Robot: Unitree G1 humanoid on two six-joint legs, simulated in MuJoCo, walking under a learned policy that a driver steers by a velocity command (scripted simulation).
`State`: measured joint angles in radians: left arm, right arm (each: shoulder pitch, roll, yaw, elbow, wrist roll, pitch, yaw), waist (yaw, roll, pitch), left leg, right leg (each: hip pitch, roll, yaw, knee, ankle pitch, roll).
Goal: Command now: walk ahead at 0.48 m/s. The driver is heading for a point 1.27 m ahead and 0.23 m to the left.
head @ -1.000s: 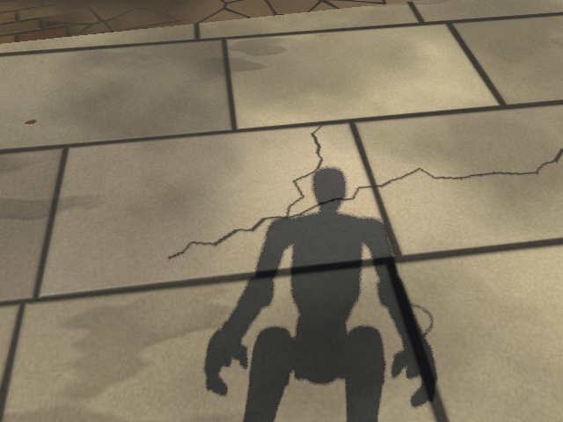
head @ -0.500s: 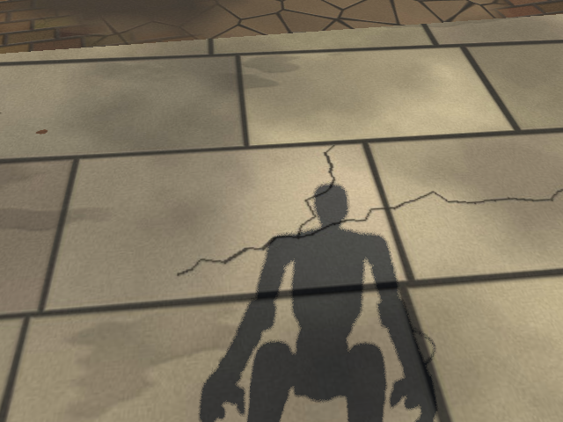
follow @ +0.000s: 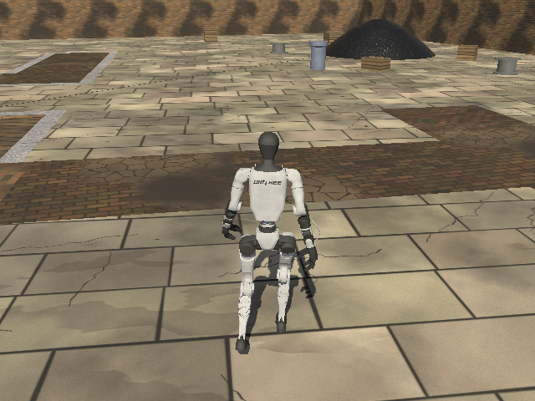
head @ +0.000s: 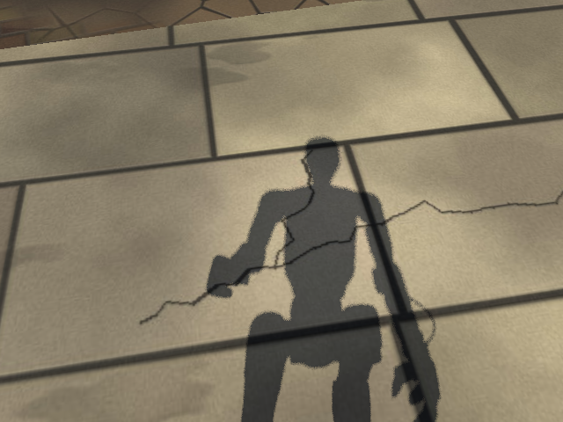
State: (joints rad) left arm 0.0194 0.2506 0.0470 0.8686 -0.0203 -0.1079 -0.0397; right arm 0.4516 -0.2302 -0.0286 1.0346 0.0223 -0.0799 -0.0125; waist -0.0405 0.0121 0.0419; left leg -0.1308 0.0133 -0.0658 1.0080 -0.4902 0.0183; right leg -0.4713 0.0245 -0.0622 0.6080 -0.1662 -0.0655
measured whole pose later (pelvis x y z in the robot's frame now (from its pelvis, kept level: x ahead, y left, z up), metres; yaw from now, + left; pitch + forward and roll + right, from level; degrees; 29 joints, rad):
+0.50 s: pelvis +0.29 +0.04 +0.00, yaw +0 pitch +2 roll -1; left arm 0.42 0.26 0.05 1.04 -0.01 -0.05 0.01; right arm 0.00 -0.23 -0.04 0.80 0.01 -0.11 0.04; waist 0.07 0.01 0.03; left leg -0.51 0.02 0.04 0.51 -0.02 0.07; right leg 0.06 0.00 -0.03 0.43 -0.47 -0.01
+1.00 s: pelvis +0.57 +0.03 +0.01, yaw +0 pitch +2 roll +2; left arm 0.00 0.23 0.04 0.85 -0.02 -0.09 -0.04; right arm 0.40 -0.25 -0.06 0.99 0.01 -0.07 -0.01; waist -0.08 -0.03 0.01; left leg 0.09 -0.05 0.05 0.21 -0.33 0.02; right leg -0.57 -0.06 -0.01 0.52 0.01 -0.05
